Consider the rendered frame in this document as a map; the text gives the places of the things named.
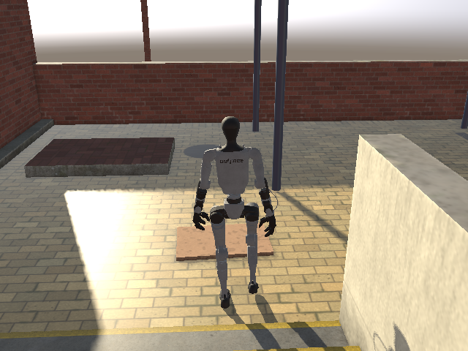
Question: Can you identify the right robot foot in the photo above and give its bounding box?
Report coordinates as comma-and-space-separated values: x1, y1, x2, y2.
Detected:
248, 281, 259, 294

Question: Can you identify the robot right shin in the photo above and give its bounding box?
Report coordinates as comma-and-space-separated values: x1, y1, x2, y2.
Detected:
247, 234, 257, 284

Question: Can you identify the right robot upper arm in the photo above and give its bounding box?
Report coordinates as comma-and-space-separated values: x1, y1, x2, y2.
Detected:
247, 147, 265, 189

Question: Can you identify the right robot hand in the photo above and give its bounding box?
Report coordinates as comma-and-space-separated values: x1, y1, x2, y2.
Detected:
259, 215, 276, 237

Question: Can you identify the left robot forearm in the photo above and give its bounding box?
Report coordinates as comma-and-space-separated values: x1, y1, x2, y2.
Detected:
194, 180, 207, 214

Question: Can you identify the left robot hand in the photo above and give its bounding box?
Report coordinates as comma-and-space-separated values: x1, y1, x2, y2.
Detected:
193, 212, 210, 230

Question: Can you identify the left robot upper arm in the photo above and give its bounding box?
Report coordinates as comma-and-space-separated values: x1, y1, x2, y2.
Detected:
199, 148, 216, 189

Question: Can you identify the right robot forearm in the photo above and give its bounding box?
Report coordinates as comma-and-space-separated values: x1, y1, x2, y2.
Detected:
259, 178, 274, 216

